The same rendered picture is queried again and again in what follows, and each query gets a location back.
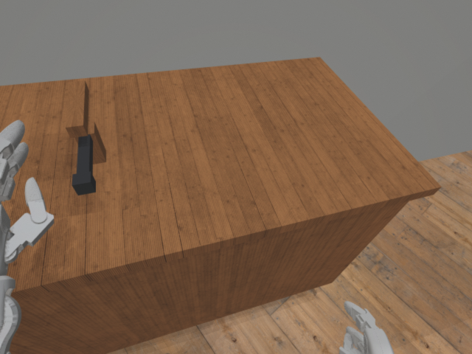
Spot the robot right hand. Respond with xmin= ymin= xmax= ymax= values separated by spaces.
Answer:
xmin=339 ymin=301 xmax=394 ymax=354

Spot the counter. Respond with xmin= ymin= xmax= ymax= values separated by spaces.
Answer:
xmin=0 ymin=57 xmax=441 ymax=354

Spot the robot left forearm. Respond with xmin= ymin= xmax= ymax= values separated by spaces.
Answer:
xmin=0 ymin=276 xmax=21 ymax=354

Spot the tap lever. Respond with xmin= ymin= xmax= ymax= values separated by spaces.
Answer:
xmin=72 ymin=134 xmax=96 ymax=195

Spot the robot left hand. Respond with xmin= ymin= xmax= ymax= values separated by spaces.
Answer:
xmin=0 ymin=120 xmax=54 ymax=276

